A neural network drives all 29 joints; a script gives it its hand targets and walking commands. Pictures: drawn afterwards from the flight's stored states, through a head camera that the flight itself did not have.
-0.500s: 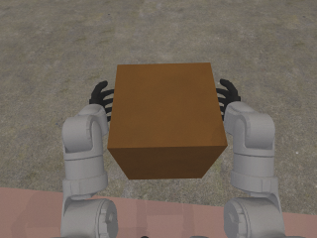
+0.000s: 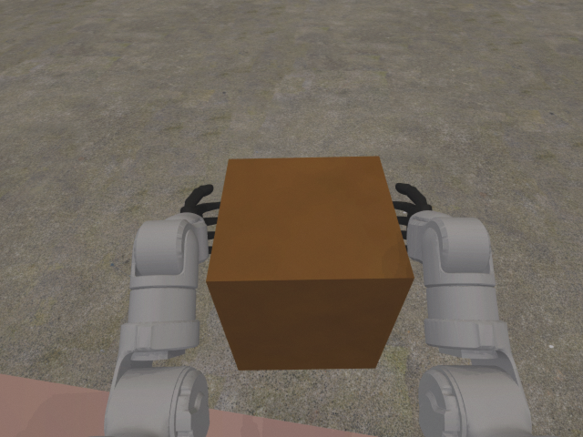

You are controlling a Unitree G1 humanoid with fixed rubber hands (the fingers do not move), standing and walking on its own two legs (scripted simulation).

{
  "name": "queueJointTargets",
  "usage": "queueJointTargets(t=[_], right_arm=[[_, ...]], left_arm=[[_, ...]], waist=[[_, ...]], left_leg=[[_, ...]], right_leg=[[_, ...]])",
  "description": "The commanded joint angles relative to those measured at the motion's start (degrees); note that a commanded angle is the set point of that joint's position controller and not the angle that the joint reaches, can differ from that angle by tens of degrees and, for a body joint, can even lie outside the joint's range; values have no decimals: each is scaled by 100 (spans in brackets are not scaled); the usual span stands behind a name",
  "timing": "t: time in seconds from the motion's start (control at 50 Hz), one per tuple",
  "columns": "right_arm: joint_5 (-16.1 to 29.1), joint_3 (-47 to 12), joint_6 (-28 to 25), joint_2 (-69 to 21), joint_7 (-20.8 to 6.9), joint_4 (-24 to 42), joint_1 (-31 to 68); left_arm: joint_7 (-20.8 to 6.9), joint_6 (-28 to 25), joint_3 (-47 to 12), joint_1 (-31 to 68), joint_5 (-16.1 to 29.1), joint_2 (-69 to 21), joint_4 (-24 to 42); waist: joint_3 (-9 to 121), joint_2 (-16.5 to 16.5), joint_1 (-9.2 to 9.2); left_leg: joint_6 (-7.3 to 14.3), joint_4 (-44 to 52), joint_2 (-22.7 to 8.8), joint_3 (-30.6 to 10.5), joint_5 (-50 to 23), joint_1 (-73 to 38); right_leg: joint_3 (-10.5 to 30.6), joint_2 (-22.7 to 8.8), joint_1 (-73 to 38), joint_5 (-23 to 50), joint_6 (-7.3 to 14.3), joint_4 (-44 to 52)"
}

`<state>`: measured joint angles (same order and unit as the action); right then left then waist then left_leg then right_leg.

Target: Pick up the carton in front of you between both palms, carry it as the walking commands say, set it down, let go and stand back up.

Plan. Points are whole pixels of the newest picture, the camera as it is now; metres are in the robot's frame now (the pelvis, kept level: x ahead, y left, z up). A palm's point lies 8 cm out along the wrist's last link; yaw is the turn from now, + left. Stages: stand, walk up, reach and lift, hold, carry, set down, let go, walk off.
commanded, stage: carry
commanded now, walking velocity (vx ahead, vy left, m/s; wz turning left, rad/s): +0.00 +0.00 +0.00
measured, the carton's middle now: (305, 268) +0.34 +0.00 +0.05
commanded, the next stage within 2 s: none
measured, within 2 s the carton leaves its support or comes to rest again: neither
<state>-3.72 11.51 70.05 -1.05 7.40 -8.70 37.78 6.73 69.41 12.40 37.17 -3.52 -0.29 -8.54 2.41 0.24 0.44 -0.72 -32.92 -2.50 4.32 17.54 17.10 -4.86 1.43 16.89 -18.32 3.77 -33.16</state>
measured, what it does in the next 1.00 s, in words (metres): stands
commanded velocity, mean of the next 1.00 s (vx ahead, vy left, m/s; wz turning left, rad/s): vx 0.00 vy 0.00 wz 0.00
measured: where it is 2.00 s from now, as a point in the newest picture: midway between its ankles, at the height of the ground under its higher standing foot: outside the picture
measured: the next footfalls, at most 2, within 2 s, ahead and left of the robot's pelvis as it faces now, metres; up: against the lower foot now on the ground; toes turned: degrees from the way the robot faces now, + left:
none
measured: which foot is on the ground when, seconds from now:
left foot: down 0.00-1.00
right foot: down 0.00-1.00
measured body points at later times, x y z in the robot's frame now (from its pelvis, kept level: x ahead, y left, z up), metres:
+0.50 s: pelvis -0.03 +0.01 +0.00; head -0.04 +0.01 +0.45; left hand +0.33 +0.17 +0.12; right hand +0.33 -0.13 +0.12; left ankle -0.01 +0.13 -0.73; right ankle -0.01 -0.07 -0.73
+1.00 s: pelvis -0.04 +0.02 +0.00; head -0.05 +0.02 +0.45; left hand +0.32 +0.18 +0.12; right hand +0.32 -0.13 +0.12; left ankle -0.01 +0.13 -0.73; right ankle -0.01 -0.07 -0.73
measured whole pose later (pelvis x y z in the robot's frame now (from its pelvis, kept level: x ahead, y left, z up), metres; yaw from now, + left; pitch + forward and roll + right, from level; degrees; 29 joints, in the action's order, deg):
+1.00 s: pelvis -0.04 +0.02 +0.00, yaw +0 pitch +1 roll +0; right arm -3.4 11.6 70.7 -0.3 7.3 -11.7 38.3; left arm 6.7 69.9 11.5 38.3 -3.4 0.3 -12.3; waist 4.2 0.0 0.2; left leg 1.4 -31.1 -1.1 5.1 13.6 19.0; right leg -4.3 0.1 18.7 -13.9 2.1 -31.1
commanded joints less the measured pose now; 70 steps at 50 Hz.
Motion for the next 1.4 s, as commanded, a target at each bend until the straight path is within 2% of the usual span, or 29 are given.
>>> queueJointTargets(t=[0.0,0.16,0.32,1.38], right_arm=[[2302,-3423,-156,-6153,-1346,559,4100],[2326,-3328,-143,-6167,-1360,349,4118],[2381,-3253,-147,-6226,-1366,266,4196],[2364,-3203,-119,-6219,-1368,275,4205]], left_arm=[[-1435,-80,-3596,4291,2533,-6353,527],[-1400,-84,-3374,4154,2423,-6303,247],[-1352,-88,-3304,4233,2409,-6301,235],[-1341,-67,-3349,4325,2474,-6391,302]], waist=[[2327,-47,-34],[2196,-34,-35],[2169,-44,-34],[2331,-49,-27]], left_leg=[[241,226,-523,-440,-1521,-891],[255,404,-544,-500,-1379,-756],[275,514,-540,-514,-1261,-681],[368,575,-561,-543,-1301,-592]], right_leg=[[738,-900,-711,2233,78,479],[701,-889,-637,1758,35,598],[701,-896,-578,1536,17,656],[707,-893,-493,1360,-47,617]])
